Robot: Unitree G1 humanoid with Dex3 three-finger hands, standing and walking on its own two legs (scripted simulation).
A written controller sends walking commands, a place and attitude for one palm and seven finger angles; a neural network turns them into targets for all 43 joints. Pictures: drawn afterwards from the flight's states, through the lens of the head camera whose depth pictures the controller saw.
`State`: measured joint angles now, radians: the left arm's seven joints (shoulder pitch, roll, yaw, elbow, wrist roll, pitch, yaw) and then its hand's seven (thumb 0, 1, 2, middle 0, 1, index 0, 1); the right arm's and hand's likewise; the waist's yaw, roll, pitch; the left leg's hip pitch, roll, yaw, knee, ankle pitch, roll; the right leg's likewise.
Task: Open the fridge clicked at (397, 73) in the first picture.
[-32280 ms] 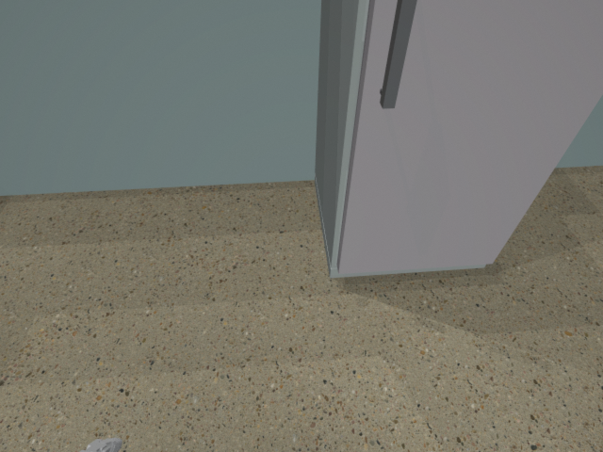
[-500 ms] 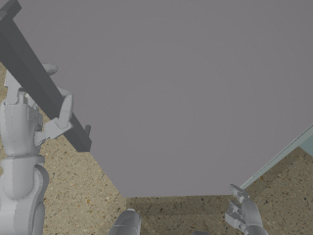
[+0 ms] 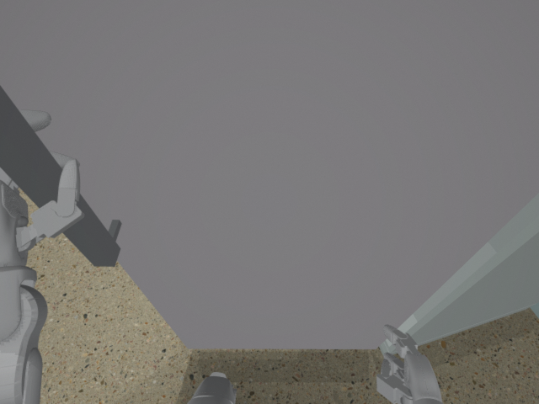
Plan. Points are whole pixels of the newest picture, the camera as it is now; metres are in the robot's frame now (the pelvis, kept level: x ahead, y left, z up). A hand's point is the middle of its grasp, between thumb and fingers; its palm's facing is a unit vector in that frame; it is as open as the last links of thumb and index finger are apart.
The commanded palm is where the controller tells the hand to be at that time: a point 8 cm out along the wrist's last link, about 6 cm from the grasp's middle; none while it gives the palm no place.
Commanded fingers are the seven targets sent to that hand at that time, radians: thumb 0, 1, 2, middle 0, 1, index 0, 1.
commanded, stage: stop walking and hold the door back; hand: left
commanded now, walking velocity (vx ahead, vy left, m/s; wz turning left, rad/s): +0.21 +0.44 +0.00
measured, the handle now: (57, 170) +0.30 +0.25 +0.22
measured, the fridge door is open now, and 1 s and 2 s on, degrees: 73 71 74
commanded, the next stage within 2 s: loosen the grip on the handle in 1.24 s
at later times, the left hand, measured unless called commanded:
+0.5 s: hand (56, 205) +0.26 +0.23 +0.22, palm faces +0.41 -0.88 -0.22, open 6.8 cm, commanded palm +0.23 +0.28 +0.20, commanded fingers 0.00 0.90 0.90 -0.45 -1.40 -0.45 -1.40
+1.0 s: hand (69, 179) +0.29 +0.23 +0.22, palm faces +0.38 -0.90 -0.21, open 6.5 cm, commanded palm +0.23 +0.28 +0.20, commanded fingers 0.00 0.90 0.90 -0.45 -1.40 -0.45 -1.40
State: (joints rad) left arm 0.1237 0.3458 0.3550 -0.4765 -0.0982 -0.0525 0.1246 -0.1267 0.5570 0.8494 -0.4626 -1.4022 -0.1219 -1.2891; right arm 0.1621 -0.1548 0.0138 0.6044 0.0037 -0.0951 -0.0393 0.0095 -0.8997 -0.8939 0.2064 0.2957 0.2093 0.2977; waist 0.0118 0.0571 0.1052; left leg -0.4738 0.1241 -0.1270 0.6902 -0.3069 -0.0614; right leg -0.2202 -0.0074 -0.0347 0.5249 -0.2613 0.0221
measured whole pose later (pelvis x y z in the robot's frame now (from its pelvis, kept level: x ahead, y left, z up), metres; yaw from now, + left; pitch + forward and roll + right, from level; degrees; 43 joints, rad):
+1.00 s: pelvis -0.10 -0.02 +0.01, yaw +6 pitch -1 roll -1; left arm -0.50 0.42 0.29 0.40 -0.04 -0.15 0.06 -0.08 0.60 0.76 -0.45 -1.40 -0.30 -1.39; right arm 0.25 -0.28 -0.01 0.69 0.03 -0.04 -0.10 0.01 -0.91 -0.89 0.20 0.29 0.20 0.30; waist -0.08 0.03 0.05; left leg -0.31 0.06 0.09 0.56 -0.23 0.01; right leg -0.22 -0.02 -0.01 0.54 -0.28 0.03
